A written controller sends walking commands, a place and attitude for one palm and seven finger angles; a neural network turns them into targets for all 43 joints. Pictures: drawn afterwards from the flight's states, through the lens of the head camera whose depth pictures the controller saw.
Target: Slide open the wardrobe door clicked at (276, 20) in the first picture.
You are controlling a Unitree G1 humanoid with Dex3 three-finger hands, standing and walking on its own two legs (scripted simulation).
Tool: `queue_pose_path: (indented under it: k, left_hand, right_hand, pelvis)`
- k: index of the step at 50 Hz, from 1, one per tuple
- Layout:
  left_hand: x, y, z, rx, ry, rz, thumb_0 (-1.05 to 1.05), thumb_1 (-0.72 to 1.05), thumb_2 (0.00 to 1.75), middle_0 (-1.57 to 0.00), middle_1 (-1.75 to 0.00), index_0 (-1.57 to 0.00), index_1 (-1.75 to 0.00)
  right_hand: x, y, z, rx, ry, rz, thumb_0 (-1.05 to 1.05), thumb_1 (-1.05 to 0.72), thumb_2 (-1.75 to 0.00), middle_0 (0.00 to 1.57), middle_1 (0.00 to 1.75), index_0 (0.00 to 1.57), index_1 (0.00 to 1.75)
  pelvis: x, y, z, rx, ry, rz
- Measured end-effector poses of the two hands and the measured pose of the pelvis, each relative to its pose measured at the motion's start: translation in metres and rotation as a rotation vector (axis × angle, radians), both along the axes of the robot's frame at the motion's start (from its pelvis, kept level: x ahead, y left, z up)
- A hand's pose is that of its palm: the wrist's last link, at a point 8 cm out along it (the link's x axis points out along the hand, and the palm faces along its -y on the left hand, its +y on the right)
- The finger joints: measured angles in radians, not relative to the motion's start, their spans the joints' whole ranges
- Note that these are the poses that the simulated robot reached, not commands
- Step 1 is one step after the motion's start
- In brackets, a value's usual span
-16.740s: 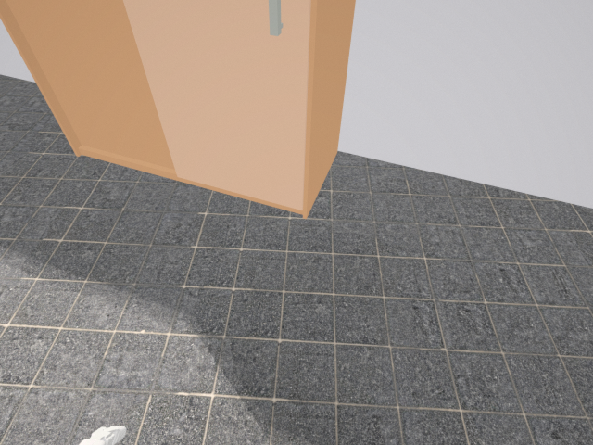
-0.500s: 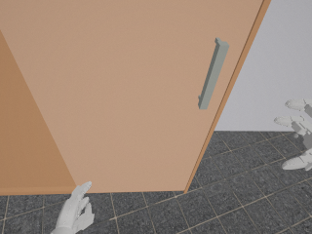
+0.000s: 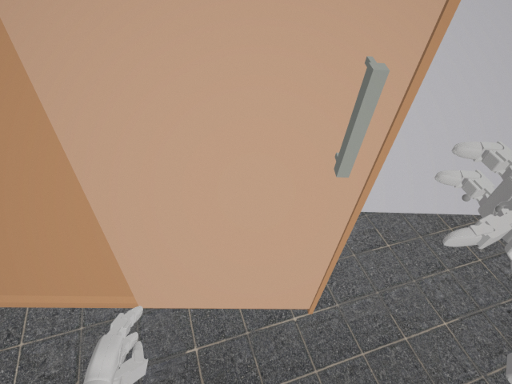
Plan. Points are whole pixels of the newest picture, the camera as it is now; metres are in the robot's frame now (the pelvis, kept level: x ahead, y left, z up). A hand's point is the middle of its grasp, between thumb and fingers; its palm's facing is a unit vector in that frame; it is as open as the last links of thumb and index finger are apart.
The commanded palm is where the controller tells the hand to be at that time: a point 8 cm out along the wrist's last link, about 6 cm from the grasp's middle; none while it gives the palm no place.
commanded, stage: move the hooked fingers beside the handle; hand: right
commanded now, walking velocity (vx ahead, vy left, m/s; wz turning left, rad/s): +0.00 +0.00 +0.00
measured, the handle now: (354, 121) +0.54 -0.15 +0.17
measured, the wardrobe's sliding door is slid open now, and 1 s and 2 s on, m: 0.00 0.00 0.00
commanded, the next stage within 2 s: feel for the door with the fingertips in 1.92 s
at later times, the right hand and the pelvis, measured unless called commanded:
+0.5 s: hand (431, 169) +0.39 -0.24 +0.18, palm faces -0.01 +1.00 -0.03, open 14.0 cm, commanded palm +0.37 -0.28 +0.19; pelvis +0.01 -0.01 +0.00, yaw +1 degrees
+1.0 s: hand (402, 142) +0.46 -0.22 +0.18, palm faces -0.03 +1.00 +0.00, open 14.0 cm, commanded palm +0.45 -0.27 +0.18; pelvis +0.01 -0.01 +0.00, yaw +1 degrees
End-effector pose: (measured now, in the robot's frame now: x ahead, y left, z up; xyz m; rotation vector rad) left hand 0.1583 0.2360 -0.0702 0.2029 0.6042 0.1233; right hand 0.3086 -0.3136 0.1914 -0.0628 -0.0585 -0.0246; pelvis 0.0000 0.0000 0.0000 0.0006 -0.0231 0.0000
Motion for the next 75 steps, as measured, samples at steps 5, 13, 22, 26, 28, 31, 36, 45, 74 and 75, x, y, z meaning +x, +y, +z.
queue_pose_path:
  k: [5, 13, 22, 26, 28, 31, 36, 45, 74, 75]
  left_hand:
    - [-0.007, 0.003, -0.003, 0.009, 0.032, 0.016, 0.01, 0.9, 0.9, -0.2, -0.3, -0.2, -0.3]
    - [-0.014, 0.004, -0.008, 0.015, 0.069, 0.037, 0.01, 0.9, 0.9, -0.2, -0.3, -0.2, -0.3]
    - [-0.018, 0.003, -0.011, 0.005, 0.099, 0.054, 0.01, 0.9, 0.9, -0.21, -0.3, -0.21, -0.3]
    - [-0.021, 0.004, -0.013, 0.009, 0.12, 0.061, 0.01, 0.9, 0.9, -0.21, -0.3, -0.21, -0.3]
    - [-0.022, 0.005, -0.014, 0.014, 0.133, 0.064, 0.01, 0.9, 0.9, -0.21, -0.3, -0.21, -0.3]
    - [-0.026, 0.006, -0.015, 0.021, 0.155, 0.069, 0.01, 0.9, 0.9, -0.21, -0.3, -0.21, -0.3]
    - [-0.036, 0.01, -0.018, 0.031, 0.191, 0.088, 0.01, 0.9, 0.9, -0.21, -0.3, -0.21, -0.3]
    - [-0.061, 0.017, -0.025, 0.044, 0.282, 0.132, 0.01, 0.9, 0.9, -0.21, -0.3, -0.21, -0.3]
    - [-0.119, 0.016, -0.036, 0.031, 0.468, 0.214, 0.01, 0.9, 0.9, -0.21, -0.3, -0.21, -0.3]
    - [-0.115, 0.016, -0.036, 0.031, 0.459, 0.209, 0.01, 0.9, 0.9, -0.21, -0.3, -0.21, -0.3]
  right_hand:
    - [0.012, 0.003, -0.003, 0.011, 0.007, 0.01, -0.02, 0.5, -0.3, 0.3, 1.2, 0.3, 1.2]
    - [0.037, 0.012, -0.004, 0.019, 0.016, 0.023, -0.02, 0.5, -0.3, 0.3, 1.2, 0.3, 1.2]
    - [0.057, 0.021, -0.003, 0.027, 0.025, 0.038, -0.02, 0.5, -0.3, 0.3, 1.2, 0.3, 1.2]
    - [0.066, 0.023, -0.006, 0.033, 0.039, 0.032, -0.02, 0.5, -0.3, 0.3, 1.2, 0.3, 1.2]
    - [0.071, 0.024, -0.008, 0.035, 0.047, 0.03, -0.02, 0.5, -0.3, 0.3, 1.2, 0.3, 1.2]
    - [0.08, 0.026, -0.009, 0.039, 0.051, 0.03, -0.02, 0.5, -0.3, 0.3, 1.2, 0.3, 1.2]
    - [0.094, 0.029, -0.006, 0.043, 0.045, 0.038, -0.02, 0.5, -0.3, 0.3, 1.2, 0.3, 1.2]
    - [0.119, 0.035, -0.009, 0.05, 0.068, 0.049, -0.02, 0.5, -0.3, 0.3, 1.2, 0.3, 1.2]
    - [0.152, 0.052, -0.014, 0.062, 0.03, 0.071, -0.02, 0.5, -0.3, 0.3, 1.21, 0.3, 1.21]
    - [0.151, 0.052, -0.014, 0.071, 0.028, 0.071, -0.02, 0.5, -0.3, 0.3, 1.2, 0.3, 1.2]
  pelvis:
    - [0.001, -0.001, 0.0, 0.0, 0.01, 0.001]
    - [0.003, -0.003, 0.0, 0.0, 0.025, 0.003]
    - [0.008, -0.005, 0.001, 0.0, 0.041, 0.011]
    - [0.008, -0.006, 0.001, 0.0, 0.047, 0.01]
    - [0.009, -0.006, 0.001, 0.001, 0.051, 0.007]
    - [0.009, -0.006, 0.001, 0.001, 0.057, 0.007]
    - [0.011, -0.006, 0.001, 0.002, 0.068, 0.009]
    - [0.013, -0.009, 0.0, 0.004, 0.092, 0.014]
    - [0.018, -0.014, 0.0, 0.007, 0.14, 0.038]
    - [0.018, -0.014, 0.0, 0.007, 0.138, 0.038]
